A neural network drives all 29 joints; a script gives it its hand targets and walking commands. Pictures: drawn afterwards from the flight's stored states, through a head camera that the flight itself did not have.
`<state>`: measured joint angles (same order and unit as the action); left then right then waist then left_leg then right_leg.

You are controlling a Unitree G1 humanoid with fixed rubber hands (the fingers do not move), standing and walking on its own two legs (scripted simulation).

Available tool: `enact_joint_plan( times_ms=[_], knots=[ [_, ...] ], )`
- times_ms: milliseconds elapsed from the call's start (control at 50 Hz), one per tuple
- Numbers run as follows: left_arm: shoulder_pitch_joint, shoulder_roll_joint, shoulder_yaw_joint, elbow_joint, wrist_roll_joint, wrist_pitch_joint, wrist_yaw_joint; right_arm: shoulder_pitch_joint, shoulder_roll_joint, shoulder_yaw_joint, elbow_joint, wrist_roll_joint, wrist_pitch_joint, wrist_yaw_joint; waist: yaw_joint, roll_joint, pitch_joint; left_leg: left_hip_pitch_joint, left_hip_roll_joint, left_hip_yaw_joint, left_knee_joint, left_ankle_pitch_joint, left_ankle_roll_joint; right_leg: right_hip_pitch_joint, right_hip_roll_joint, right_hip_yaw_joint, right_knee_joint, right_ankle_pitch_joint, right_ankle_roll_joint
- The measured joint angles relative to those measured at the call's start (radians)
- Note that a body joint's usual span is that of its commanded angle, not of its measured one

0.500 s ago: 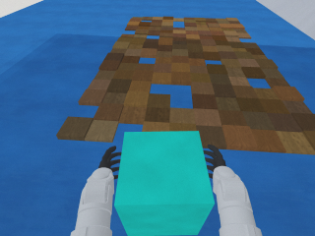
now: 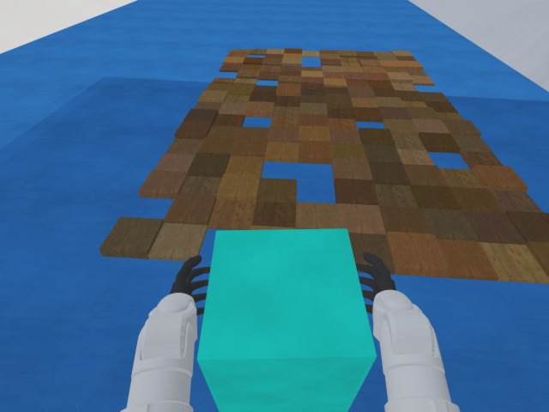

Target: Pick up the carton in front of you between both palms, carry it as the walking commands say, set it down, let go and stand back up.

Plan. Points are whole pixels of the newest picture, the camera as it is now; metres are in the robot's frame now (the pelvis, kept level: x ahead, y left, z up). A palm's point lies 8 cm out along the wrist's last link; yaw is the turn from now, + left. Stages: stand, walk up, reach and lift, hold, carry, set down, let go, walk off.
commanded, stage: hold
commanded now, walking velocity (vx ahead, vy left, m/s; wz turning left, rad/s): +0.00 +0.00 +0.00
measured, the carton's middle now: (282, 325) +0.29 +0.00 -0.02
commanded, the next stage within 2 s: carry in 0.56 s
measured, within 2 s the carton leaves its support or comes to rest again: neither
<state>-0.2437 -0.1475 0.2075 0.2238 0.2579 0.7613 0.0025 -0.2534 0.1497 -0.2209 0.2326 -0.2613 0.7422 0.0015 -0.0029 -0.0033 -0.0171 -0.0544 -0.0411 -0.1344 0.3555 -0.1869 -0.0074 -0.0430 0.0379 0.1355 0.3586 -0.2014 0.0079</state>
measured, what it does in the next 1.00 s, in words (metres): walks ahead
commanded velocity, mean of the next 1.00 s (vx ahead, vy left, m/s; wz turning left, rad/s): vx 0.24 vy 0.00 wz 0.00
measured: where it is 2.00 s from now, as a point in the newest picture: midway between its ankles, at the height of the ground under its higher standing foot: (283, 325)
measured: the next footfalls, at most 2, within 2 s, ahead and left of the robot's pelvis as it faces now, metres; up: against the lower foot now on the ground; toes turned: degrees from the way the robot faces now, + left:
right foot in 1.16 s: +0.28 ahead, -0.12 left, +0.00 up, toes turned -11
left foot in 1.56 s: +0.64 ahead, +0.06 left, +0.00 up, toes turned +8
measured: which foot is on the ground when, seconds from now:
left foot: down 0.00-1.00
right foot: down 0.00-0.96, up 0.98-1.00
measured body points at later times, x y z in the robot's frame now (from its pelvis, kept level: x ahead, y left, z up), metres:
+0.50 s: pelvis -0.01 +0.00 +0.00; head -0.05 +0.00 +0.45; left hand +0.30 +0.15 +0.04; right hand +0.30 -0.15 +0.04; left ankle +0.01 +0.13 -0.75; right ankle +0.01 -0.13 -0.75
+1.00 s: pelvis +0.12 -0.01 -0.01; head +0.09 -0.01 +0.44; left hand +0.40 +0.14 +0.06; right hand +0.40 -0.17 +0.07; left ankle +0.07 +0.10 -0.75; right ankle +0.02 -0.12 -0.72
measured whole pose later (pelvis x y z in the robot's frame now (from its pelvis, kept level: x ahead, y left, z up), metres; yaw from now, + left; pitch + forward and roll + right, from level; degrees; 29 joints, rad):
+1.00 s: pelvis +0.12 -0.01 -0.01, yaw -2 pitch +6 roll +1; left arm -0.15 -0.11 0.13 -0.26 0.11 1.14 0.10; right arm -0.21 0.14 -0.12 -0.17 -0.11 1.10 -0.09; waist 0.00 -0.02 -0.17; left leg -0.27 0.02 0.14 0.50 -0.32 0.02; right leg -0.32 -0.06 -0.05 0.75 -0.47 0.01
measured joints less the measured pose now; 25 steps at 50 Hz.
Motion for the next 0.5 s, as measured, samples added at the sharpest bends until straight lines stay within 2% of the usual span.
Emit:
enact_joint_plan(
  times_ms=[500],
  knots=[
    [-0.049,-0.012,0.04,0.032,0.026,0.004,-0.012,-0.048,0.012,-0.042,0.032,-0.028,0.001,0.015,0.001,0.0,0.025,-0.01,-0.002,0.01,0.022,-0.002,0.002,-0.013,-0.002,-0.001,0.026,-0.003,0.003]
  ],
)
